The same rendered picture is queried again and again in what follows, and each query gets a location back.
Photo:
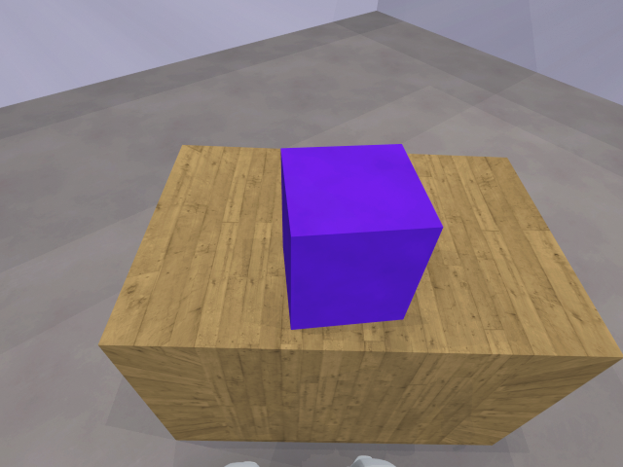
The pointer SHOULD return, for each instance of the right robot shin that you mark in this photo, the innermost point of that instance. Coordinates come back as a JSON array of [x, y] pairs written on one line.
[[361, 456]]

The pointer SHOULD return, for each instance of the carton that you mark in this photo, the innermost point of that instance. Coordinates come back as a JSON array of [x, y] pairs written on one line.
[[358, 230]]

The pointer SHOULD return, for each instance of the pedestal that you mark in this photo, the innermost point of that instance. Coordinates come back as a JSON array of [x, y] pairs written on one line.
[[499, 330]]

